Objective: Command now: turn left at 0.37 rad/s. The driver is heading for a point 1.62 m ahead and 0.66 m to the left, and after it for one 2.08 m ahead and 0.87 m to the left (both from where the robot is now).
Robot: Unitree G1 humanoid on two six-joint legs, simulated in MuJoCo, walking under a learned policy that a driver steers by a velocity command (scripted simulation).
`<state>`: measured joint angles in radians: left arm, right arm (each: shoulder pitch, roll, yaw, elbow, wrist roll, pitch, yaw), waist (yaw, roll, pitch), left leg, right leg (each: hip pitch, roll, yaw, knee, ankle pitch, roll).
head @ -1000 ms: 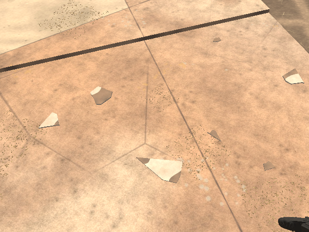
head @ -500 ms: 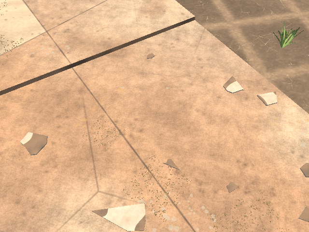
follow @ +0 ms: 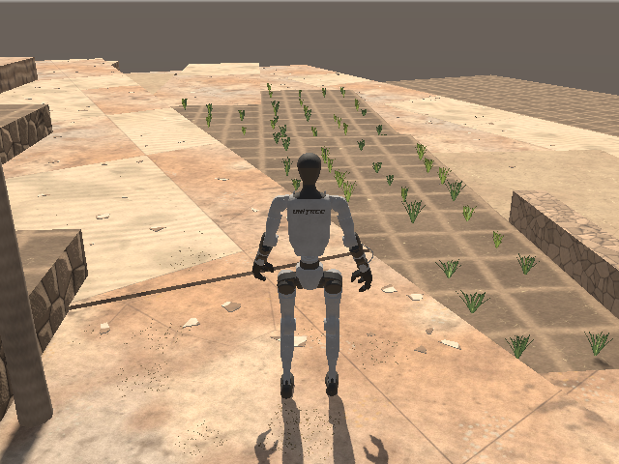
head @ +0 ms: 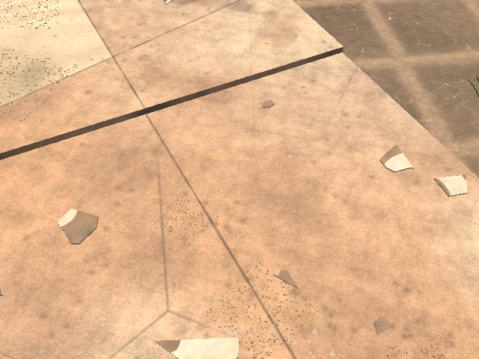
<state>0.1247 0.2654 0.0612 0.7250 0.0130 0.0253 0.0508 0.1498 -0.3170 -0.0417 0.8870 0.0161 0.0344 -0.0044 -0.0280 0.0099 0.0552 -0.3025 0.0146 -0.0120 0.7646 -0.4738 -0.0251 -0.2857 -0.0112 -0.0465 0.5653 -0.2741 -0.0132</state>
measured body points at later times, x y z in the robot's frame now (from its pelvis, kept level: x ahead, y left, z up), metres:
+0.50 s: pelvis -0.01 +0.06 +0.02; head +0.01 +0.10 +0.47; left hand +0.07 +0.38 -0.09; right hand +0.15 -0.20 -0.07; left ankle -0.03 +0.12 -0.73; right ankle +0.08 -0.12 -0.67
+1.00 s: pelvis +0.16 +0.07 +0.01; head +0.19 +0.07 +0.46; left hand +0.04 +0.33 -0.10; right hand +0.43 -0.08 -0.09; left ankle +0.16 +0.26 -0.66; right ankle +0.16 -0.06 -0.73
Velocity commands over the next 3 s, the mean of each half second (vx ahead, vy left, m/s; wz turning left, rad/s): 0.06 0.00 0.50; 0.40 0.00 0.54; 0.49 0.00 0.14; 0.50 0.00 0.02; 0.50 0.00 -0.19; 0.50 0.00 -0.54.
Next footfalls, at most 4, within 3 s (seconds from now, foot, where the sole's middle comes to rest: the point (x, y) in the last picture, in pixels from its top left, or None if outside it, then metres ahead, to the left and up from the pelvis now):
0.74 right None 0.19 -0.04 -0.77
1.20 left None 0.32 0.35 -0.77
1.72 right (130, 281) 0.71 0.34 -0.77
2.26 left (17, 251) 0.83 0.70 -0.77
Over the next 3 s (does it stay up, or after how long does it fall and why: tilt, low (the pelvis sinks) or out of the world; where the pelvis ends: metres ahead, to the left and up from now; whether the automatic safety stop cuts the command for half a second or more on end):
stays up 1.12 0.66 0.01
